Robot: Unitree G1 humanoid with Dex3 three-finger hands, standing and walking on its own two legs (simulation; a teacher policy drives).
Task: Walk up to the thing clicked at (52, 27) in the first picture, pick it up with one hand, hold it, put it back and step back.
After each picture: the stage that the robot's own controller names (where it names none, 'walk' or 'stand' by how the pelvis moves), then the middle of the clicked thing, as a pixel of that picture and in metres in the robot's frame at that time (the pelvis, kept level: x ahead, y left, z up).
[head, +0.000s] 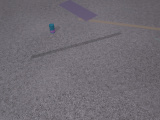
stand; (52, 28) +1.74 +0.37 -0.72
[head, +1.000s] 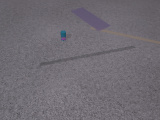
walk; (63, 35) +1.63 +0.18 -0.70
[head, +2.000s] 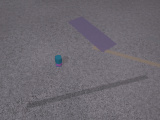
walk; (58, 61) +1.07 +0.19 -0.71
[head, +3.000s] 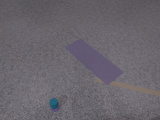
walk; (54, 105) +0.64 +0.23 -0.71
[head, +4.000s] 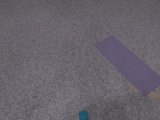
stand; (84, 117) +0.42 +0.08 -0.67
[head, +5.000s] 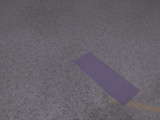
stand; out of the picture +0.43 +0.13 -0.71
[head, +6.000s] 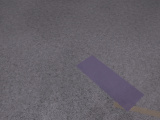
stand; out of the picture +0.38 +0.11 -0.72
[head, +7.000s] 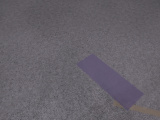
stand; out of the picture +0.39 +0.11 -0.73
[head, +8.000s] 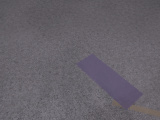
stand; out of the picture +0.40 +0.11 -0.73
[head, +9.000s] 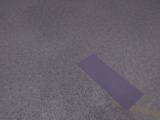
stand; out of the picture +0.39 +0.11 -0.73
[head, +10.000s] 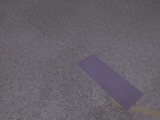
go down; out of the picture +0.40 +0.11 -0.73
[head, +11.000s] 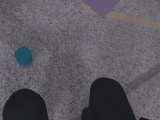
go down; (24, 58) +0.49 +0.16 -0.32
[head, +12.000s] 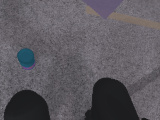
approach; (27, 59) +0.48 +0.17 -0.30
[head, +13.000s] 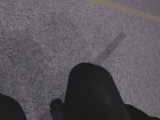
close in; out of the picture +0.47 +0.23 -0.23
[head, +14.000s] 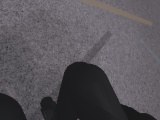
close; out of the picture +0.47 +0.23 -0.24
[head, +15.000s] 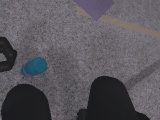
lift; (33, 67) +0.43 +0.14 -0.27
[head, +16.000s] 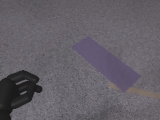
close; out of the picture +0.38 +0.08 -0.62
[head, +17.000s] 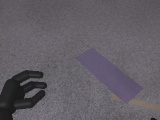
hold; out of the picture +0.36 +0.08 -0.67
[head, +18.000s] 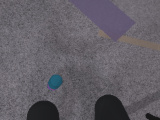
go down; (54, 83) +0.43 +0.09 -0.42
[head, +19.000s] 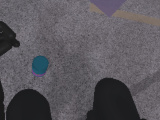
hold; (39, 67) +0.45 +0.12 -0.30
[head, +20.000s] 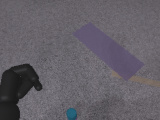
hold; (71, 115) +0.40 +0.08 -0.59
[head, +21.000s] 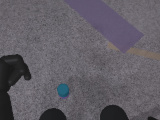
crouch; (63, 91) +0.42 +0.09 -0.48
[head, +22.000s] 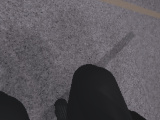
lower; out of the picture +0.44 +0.18 -0.24
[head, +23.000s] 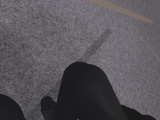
lower; out of the picture +0.44 +0.19 -0.24
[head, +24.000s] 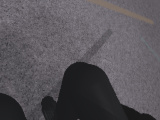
lower; out of the picture +0.44 +0.19 -0.24
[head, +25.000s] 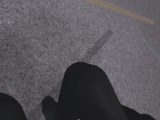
loosen; out of the picture +0.44 +0.19 -0.24
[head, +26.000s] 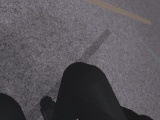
withdraw; out of the picture +0.41 +0.17 -0.24
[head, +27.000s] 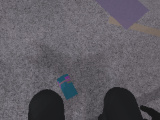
walk; (67, 86) +0.37 +0.07 -0.39
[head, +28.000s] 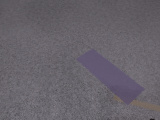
stand; out of the picture +0.29 +0.03 -0.69
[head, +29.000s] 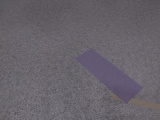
stand; out of the picture +0.30 +0.05 -0.69
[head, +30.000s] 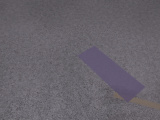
stand; out of the picture +0.30 +0.04 -0.70
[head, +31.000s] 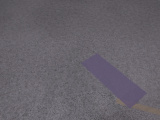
stand; out of the picture +0.31 +0.03 -0.75
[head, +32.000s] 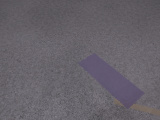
stand; out of the picture +0.28 +0.03 -0.75
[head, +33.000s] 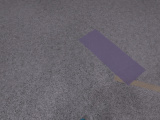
walk; out of the picture +0.33 +0.03 -0.73
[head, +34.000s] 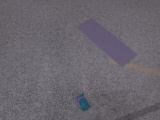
walk; (83, 102) +0.52 -0.04 -0.72
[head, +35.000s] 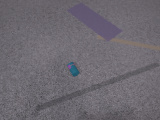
walk; (73, 69) +0.83 +0.08 -0.72
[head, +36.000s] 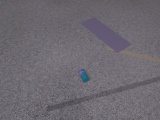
stand; (83, 75) +0.91 -0.02 -0.74
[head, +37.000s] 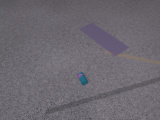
stand; (82, 78) +0.95 +0.01 -0.75
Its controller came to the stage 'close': yes
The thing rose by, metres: 0.01
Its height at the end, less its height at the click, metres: -0.02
